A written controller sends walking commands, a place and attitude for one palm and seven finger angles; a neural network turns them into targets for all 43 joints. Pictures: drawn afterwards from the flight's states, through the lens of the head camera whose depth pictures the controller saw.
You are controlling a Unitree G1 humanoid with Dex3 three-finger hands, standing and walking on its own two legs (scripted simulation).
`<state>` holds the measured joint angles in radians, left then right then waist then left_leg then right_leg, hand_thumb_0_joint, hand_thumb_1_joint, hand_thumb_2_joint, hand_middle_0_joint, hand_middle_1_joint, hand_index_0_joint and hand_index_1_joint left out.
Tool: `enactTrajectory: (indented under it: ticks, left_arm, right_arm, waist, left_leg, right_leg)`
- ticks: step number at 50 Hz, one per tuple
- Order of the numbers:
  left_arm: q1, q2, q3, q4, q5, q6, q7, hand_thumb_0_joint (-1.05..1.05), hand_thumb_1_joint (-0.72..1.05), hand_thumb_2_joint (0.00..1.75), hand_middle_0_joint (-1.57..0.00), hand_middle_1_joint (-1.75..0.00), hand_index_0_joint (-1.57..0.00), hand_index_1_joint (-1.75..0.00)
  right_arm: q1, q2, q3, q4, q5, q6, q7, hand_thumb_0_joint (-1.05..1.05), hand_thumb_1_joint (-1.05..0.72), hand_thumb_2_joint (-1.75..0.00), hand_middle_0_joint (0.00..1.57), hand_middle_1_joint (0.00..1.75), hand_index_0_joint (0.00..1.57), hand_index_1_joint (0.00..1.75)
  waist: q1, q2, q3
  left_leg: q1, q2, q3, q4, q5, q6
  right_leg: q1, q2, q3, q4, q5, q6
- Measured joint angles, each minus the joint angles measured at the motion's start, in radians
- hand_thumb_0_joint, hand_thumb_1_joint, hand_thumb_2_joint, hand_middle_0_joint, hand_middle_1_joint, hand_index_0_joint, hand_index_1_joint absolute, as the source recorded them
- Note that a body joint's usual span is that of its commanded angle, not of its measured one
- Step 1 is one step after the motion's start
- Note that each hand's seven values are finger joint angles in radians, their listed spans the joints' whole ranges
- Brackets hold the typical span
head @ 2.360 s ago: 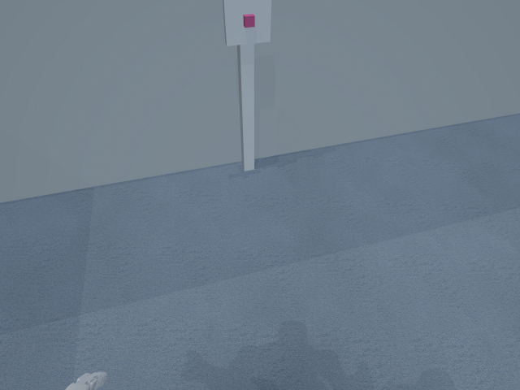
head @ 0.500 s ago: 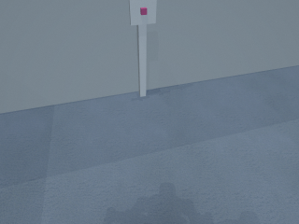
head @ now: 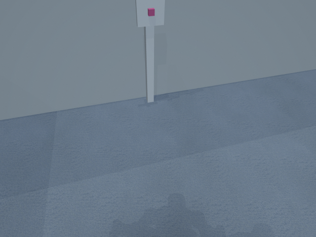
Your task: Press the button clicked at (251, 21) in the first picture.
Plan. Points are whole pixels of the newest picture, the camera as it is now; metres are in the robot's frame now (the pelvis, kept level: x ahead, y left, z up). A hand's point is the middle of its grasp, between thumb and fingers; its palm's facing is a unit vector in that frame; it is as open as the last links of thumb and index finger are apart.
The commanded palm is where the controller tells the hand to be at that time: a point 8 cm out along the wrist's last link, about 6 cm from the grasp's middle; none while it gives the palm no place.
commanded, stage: look at it before walking up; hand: left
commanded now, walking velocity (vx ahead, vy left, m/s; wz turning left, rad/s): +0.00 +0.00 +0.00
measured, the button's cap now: (151, 11) +1.35 +0.12 +0.03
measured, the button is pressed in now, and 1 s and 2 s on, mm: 0 0 0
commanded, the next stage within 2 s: walk to a spot facing it in 0.46 s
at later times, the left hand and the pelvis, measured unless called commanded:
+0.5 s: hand out of the picture +0.07 +0.25 -0.16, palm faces -0.03 -0.94 -0.34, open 7.4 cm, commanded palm none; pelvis +0.00 +0.00 +0.00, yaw +0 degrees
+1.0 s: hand out of the picture +0.11 +0.14 -0.18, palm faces -0.11 -0.96 -0.25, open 7.4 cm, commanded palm none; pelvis +0.07 -0.06 -0.02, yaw -10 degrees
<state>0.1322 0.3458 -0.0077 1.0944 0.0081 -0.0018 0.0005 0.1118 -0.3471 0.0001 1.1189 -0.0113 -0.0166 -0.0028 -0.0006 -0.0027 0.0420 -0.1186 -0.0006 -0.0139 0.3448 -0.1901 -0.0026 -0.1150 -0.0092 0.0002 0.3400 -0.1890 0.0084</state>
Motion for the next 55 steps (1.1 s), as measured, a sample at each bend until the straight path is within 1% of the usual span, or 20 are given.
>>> enactTrajectory:
  ticks: [29, 32, 35, 37, 40, 41, 43, 45, 46, 47, 48, 49, 51, 53, 55]
  left_arm:
    - [-0.005, 0.001, 0.0, 0.005, 0.0, 0.001, -0.001, 0.01, 0.9, 0.9, -0.2, -0.3, -0.2, -0.3]
    - [0.003, -0.006, 0.002, 0.004, -0.001, 0.007, 0.005, 0.01, 0.9, 0.9, -0.2, -0.3, -0.2, -0.3]
    - [0.036, -0.023, 0.007, -0.003, 0.003, 0.025, 0.001, 0.01, 0.9, 0.9, -0.2, -0.3, -0.2, -0.3]
    - [0.07, -0.036, 0.014, -0.011, 0.007, 0.037, -0.009, 0.01, 0.9, 0.9, -0.2, -0.3, -0.2, -0.3]
    - [0.117, -0.063, 0.026, -0.023, 0.011, 0.051, -0.025, 0.01, 0.9, 0.9, -0.2, -0.3, -0.2, -0.3]
    - [0.127, -0.073, 0.03, -0.027, 0.012, 0.053, -0.03, 0.01, 0.9, 0.9, -0.2, -0.3, -0.2, -0.3]
    - [0.14, -0.095, 0.037, -0.04, 0.012, 0.05, -0.038, 0.01, 0.9, 0.9, -0.2, -0.3, -0.2, -0.3]
    - [0.152, -0.116, 0.041, -0.06, 0.013, 0.034, -0.045, 0.01, 0.9, 0.9, -0.2, -0.3, -0.2, -0.3]
    - [0.159, -0.121, 0.043, -0.071, 0.016, 0.019, -0.046, 0.01, 0.9, 0.9, -0.2, -0.3, -0.2, -0.3]
    - [0.16, -0.129, 0.044, -0.075, 0.016, 0.002, -0.041, 0.01, 0.9, 0.9, -0.2, -0.3, -0.2, -0.3]
    - [0.163, -0.138, 0.045, -0.079, 0.013, -0.011, -0.032, 0.01, 0.9, 0.9, -0.2, -0.3, -0.2, -0.3]
    - [0.172, -0.148, 0.046, -0.081, 0.009, -0.02, -0.024, 0.01, 0.9, 0.9, -0.2, -0.3, -0.2, -0.3]
    - [0.2, -0.161, 0.046, -0.08, 0.007, -0.028, -0.013, 0.0, 0.9, 0.9, -0.2, -0.3, -0.2, -0.3]
    - [0.23, -0.174, 0.043, -0.069, 0.008, -0.031, -0.007, 0.0, 0.9, 0.9, -0.2, -0.3, -0.2, -0.3]
    - [0.258, -0.189, 0.039, -0.052, 0.009, -0.035, -0.006, 0.0, 0.9, 0.9, -0.2, -0.3, -0.2, -0.3]
  right_arm:
    - [-0.005, -0.001, 0.002, 0.003, 0.0, -0.002, 0.0, 0.0, -0.91, -0.89, 0.2, 0.3, 0.2, 0.3]
    - [-0.004, 0.005, 0.003, 0.003, -0.004, 0.002, -0.005, 0.0, -0.91, -0.9, 0.2, 0.3, 0.2, 0.3]
    - [0.012, 0.027, 0.0, -0.009, -0.01, 0.01, -0.006, 0.0, -0.91, -0.9, 0.2, 0.3, 0.2, 0.3]
    - [0.033, 0.048, -0.005, -0.024, -0.012, 0.012, -0.004, 0.0, -0.91, -0.9, 0.2, 0.3, 0.2, 0.3]
    - [0.07, 0.076, -0.016, -0.048, -0.013, 0.003, -0.002, 0.0, -0.91, -0.9, 0.2, 0.3, 0.2, 0.3]
    - [0.085, 0.083, -0.019, -0.054, -0.014, -0.002, -0.003, 0.0, -0.91, -0.9, 0.2, 0.3, 0.2, 0.3]
    - [0.114, 0.09, -0.025, -0.055, -0.016, -0.006, -0.004, 0.0, -0.91, -0.89, 0.2, 0.3, 0.2, 0.3]
    - [0.14, 0.089, -0.031, -0.049, -0.018, -0.002, -0.004, 0.0, -0.91, -0.89, 0.2, 0.3, 0.2, 0.3]
    - [0.155, 0.088, -0.034, -0.047, -0.015, 0.002, -0.003, 0.0, -0.91, -0.89, 0.2, 0.3, 0.2, 0.3]
    - [0.163, 0.087, -0.036, -0.039, -0.014, 0.011, -0.003, 0.0, -0.91, -0.89, 0.2, 0.3, 0.2, 0.3]
    - [0.165, 0.088, -0.038, -0.031, -0.014, 0.022, -0.001, 0.0, -0.91, -0.89, 0.2, 0.3, 0.2, 0.3]
    - [0.164, 0.091, -0.04, -0.024, -0.014, 0.03, 0.002, 0.0, -0.91, -0.89, 0.2, 0.3, 0.2, 0.3]
    - [0.152, 0.1, -0.043, -0.021, -0.015, 0.034, 0.008, 0.0, -0.91, -0.9, 0.2, 0.3, 0.2, 0.3]
    - [0.13, 0.109, -0.049, -0.038, -0.018, 0.027, 0.013, 0.01, -0.91, -0.9, 0.2, 0.3, 0.2, 0.3]
    - [0.105, 0.116, -0.054, -0.064, -0.02, 0.016, 0.016, 0.01, -0.91, -0.9, 0.2, 0.3, 0.2, 0.3]
  waist:
    - [0.001, 0.001, 0.003]
    - [0.006, 0.001, -0.004]
    - [0.015, -0.001, -0.021]
    - [0.019, -0.005, -0.031]
    - [0.02, -0.003, -0.03]
    - [0.017, 0.001, -0.026]
    - [0.014, 0.013, -0.013]
    - [0.015, 0.032, 0.002]
    - [0.014, 0.041, 0.006]
    - [0.016, 0.053, 0.013]
    - [0.019, 0.06, 0.019]
    - [0.024, 0.061, 0.023]
    - [0.036, 0.046, 0.021]
    - [0.038, 0.028, 0.017]
    - [0.033, 0.017, 0.01]
  left_leg:
    - [0.001, 0.0, 0.003, -0.005, -0.005, 0.0]
    - [-0.002, 0.003, 0.012, 0.007, -0.015, -0.001]
    - [-0.008, 0.01, 0.039, 0.047, -0.051, -0.002]
    - [-0.008, 0.015, 0.064, 0.073, -0.081, -0.002]
    - [0.01, 0.031, 0.109, 0.086, -0.114, -0.006]
    - [0.019, 0.037, 0.121, 0.087, -0.121, -0.011]
    - [0.033, 0.054, 0.139, 0.099, -0.142, -0.027]
    - [0.027, 0.081, 0.151, 0.163, -0.19, -0.046]
    - [-0.002, 0.1, 0.153, 0.246, -0.235, -0.041]
    - [-0.053, 0.113, 0.131, 0.377, -0.29, -0.036]
    - [-0.108, 0.111, 0.103, 0.511, -0.318, -0.031]
    - [-0.159, 0.105, 0.084, 0.618, -0.308, -0.025]
    - [-0.252, 0.094, 0.077, 0.751, -0.249, -0.021]
    - [-0.329, 0.094, 0.081, 0.79, -0.174, -0.027]
    - [-0.392, 0.1, 0.077, 0.782, -0.105, -0.036]
  right_leg:
    - [-0.002, 0.0, 0.003, -0.003, -0.005, 0.001]
    - [-0.009, 0.003, 0.012, 0.01, -0.012, 0.001]
    - [-0.036, 0.01, 0.037, 0.072, -0.048, -0.002]
    - [-0.073, 0.009, 0.044, 0.155, -0.117, -0.009]
    - [-0.163, 0.002, 0.004, 0.361, -0.239, -0.009]
    - [-0.187, -0.004, -0.011, 0.403, -0.26, -0.008]
    - [-0.214, -0.018, -0.041, 0.414, -0.273, -0.008]
    - [-0.201, -0.023, -0.072, 0.331, -0.215, -0.011]
    - [-0.191, -0.018, -0.082, 0.292, -0.147, -0.021]
    - [-0.2, -0.006, -0.094, 0.319, -0.124, -0.038]
    - [-0.197, 0.005, -0.1, 0.336, -0.136, -0.054]
    - [-0.181, 0.015, -0.102, 0.329, -0.15, -0.067]
    - [-0.141, 0.03, -0.086, 0.271, -0.151, -0.081]
    - [-0.099, 0.041, -0.06, 0.192, -0.121, -0.082]
    - [-0.058, 0.05, -0.035, 0.117, -0.096, -0.085]
